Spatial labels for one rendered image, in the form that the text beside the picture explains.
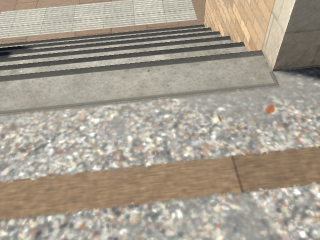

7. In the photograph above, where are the stairs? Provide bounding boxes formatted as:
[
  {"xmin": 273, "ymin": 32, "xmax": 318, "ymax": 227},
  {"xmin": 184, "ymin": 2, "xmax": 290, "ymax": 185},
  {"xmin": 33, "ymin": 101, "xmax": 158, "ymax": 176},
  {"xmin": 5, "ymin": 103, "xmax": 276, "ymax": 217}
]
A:
[{"xmin": 0, "ymin": 24, "xmax": 247, "ymax": 76}]

